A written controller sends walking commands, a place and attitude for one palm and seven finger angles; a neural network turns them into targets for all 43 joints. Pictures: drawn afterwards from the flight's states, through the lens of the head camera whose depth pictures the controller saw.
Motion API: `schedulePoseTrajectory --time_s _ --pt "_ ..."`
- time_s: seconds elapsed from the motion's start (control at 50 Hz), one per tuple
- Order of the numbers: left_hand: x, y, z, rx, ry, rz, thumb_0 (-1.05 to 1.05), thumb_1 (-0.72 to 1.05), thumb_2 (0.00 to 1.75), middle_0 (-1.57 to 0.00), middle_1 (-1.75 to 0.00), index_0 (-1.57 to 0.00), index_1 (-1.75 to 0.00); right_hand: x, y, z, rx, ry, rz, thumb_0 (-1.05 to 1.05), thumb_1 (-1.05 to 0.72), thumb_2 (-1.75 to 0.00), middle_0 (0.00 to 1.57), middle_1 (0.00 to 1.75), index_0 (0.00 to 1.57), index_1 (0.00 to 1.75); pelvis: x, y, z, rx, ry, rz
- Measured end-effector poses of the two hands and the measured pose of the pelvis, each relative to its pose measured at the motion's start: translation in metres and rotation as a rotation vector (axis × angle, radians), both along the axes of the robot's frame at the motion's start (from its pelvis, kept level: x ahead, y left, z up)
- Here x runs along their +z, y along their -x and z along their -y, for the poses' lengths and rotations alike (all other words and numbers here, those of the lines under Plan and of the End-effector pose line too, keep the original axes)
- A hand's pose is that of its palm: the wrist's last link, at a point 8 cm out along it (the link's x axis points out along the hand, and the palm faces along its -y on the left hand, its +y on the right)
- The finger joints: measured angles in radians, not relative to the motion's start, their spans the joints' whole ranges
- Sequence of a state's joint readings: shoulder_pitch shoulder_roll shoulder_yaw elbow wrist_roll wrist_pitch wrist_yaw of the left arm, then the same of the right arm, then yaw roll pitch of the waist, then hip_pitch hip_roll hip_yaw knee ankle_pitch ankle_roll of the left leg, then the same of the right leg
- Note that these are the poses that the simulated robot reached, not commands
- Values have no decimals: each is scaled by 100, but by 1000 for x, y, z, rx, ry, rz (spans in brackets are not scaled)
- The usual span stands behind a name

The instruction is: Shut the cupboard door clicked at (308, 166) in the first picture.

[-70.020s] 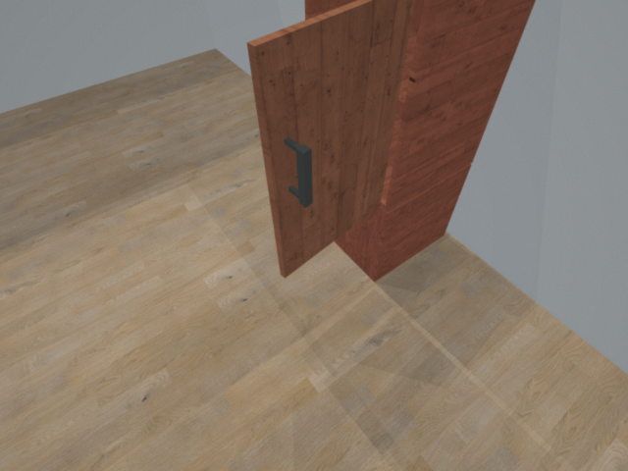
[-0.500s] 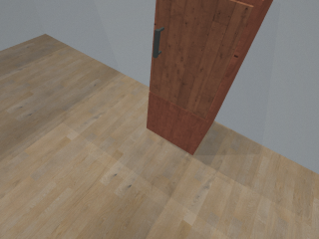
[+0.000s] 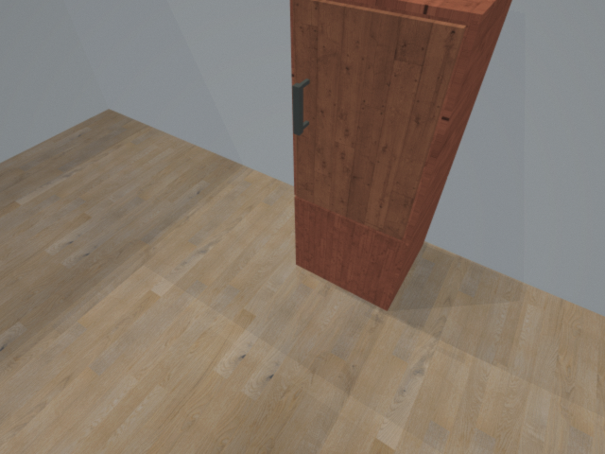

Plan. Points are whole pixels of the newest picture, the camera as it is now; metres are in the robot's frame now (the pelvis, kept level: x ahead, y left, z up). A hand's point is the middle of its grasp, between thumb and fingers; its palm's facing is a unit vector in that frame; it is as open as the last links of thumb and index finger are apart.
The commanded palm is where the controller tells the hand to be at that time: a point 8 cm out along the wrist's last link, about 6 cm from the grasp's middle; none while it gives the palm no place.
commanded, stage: let the arm hang, fingers relaxed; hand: left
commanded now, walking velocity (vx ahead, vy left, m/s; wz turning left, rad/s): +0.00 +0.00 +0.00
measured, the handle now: (302, 107) +0.93 +0.06 +0.00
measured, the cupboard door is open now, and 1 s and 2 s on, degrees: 0 0 0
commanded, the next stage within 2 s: look to check the result in 0.24 s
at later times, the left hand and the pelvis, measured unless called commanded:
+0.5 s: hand out of the picture +0.04 +0.20 -0.17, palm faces +0.00 -0.97 -0.25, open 7.3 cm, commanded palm none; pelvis +0.02 -0.01 +0.00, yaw +0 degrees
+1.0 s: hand out of the picture +0.05 +0.18 -0.17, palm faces +0.01 -0.97 -0.23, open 7.3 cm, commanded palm none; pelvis +0.04 -0.01 +0.00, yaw +0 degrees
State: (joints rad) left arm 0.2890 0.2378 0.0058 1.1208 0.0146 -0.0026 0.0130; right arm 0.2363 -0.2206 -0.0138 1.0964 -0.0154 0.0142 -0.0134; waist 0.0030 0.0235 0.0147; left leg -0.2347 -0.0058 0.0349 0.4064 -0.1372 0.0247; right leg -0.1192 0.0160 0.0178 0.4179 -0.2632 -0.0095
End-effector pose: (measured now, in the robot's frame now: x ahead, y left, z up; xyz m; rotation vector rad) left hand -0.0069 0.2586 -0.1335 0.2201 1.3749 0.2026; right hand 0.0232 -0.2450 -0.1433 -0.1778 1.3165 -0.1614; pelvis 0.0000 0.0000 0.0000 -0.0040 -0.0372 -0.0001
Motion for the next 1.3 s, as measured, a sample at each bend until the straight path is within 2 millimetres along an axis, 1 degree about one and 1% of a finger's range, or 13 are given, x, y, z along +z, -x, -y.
schedulePoseTrajectory --time_s 0.08,0.16,0.24,0.32,0.44,0.6,0.72,0.82,1.04,1.3 --pt "-4 -19 10 -17 28 34 0 91 90 -20 -30 -20 -30 5 -4 7 -4 23 3 0 -91 -90 20 30 20 30 1 -3 1 -1 -1 0" --pt "-7 -33 18 -29 53 52 0 91 90 -20 -30 -20 -30 9 -6 14 -8 45 -2 0 -91 -90 20 30 20 30 1 -6 3 -2 -1 -2" --pt "-8 -41 22 -36 65 52 0 91 90 -20 -30 -21 -30 11 -7 18 -11 58 -13 0 -91 -90 20 30 20 30 2 -10 4 -3 -1 -7" --pt "-8 -45 21 -35 61 43 0 91 90 -20 -30 -21 -30 12 -9 19 -11 59 -23 0 -91 -90 20 30 20 30 2 -14 4 -4 -1 -9" --pt "-5 -47 15 -28 37 26 0 91 90 -20 -30 -21 -30 9 -16 16 -7 46 -30 0 -91 -90 20 30 20 30 3 -20 6 -2 -2 -11" --pt "0 -47 10 -16 11 12 0 91 90 -20 -30 -20 -30 6 -31 13 2 26 -16 0 -91 -90 20 30 20 30 3 -28 7 -3 -5 -10" --pt "0 -48 12 -12 10 14 0 91 90 -20 -30 -20 -30 6 -41 14 7 23 -1 0 -91 -90 20 30 20 30 3 -31 9 -3 -7 -8" --pt "-2 -49 18 -12 22 12 0 91 90 -20 -30 -20 -30 7 -45 16 8 28 2 0 -91 -90 20 30 20 30 4 -33 11 -4 -8 -8" --pt "-5 -48 31 -9 44 2 0 91 90 -20 -30 -20 -30 8 -39 21 -1 35 -19 0 -91 -90 20 30 20 30 4 -37 15 -5 -9 -7" --pt "-5 -43 36 -2 44 -15 0 91 90 -20 -30 -20 -30 3 -25 16 -15 14 -54 0 -91 -90 20 30 20 30 4 -38 18 -6 -9 -4"
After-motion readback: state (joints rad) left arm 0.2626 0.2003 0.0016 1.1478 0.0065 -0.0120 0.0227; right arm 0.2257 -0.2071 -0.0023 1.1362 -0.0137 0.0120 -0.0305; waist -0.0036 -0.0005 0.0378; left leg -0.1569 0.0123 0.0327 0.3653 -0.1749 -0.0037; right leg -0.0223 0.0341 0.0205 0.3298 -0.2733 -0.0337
